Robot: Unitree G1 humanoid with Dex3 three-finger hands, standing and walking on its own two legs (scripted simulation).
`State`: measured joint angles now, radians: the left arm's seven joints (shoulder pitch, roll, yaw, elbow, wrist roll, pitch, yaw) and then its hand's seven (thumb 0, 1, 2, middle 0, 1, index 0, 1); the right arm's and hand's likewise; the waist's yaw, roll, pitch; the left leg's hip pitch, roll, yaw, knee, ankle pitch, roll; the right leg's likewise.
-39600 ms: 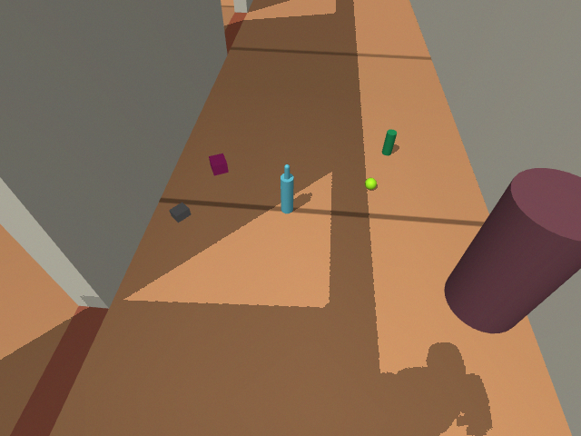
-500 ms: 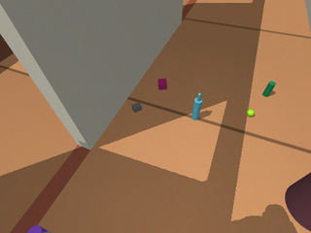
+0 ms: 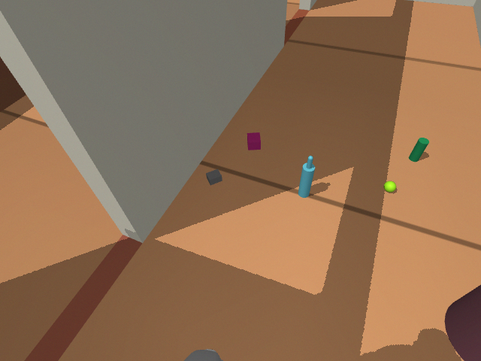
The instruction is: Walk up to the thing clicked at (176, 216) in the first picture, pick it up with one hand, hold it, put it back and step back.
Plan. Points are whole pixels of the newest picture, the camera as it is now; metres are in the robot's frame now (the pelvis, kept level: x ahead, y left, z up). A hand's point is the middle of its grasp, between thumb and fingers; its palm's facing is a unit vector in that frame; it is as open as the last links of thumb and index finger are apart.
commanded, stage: step back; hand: left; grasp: from above
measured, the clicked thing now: (214, 177) +1.10 +0.25 -0.75
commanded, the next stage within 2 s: stand in 0.36 s
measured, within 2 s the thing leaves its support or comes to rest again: neither
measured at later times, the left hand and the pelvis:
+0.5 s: hand out of the picture +0.12 +0.28 -0.15, palm faces -0.02 -0.94 -0.34, open 7.4 cm; pelvis +0.03 +0.03 +0.00, yaw -1 degrees
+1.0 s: hand out of the picture +0.09 +0.28 -0.14, palm faces -0.06 -0.94 -0.34, open 7.4 cm; pelvis +0.01 +0.03 +0.01, yaw -1 degrees
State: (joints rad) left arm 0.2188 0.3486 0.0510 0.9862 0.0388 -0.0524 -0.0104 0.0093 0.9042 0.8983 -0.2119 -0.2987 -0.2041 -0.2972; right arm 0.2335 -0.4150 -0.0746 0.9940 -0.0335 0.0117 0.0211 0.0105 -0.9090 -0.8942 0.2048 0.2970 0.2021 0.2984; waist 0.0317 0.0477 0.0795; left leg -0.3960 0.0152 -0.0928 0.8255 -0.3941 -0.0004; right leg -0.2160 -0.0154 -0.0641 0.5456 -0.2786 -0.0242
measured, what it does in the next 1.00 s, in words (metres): steps on the spot: left foot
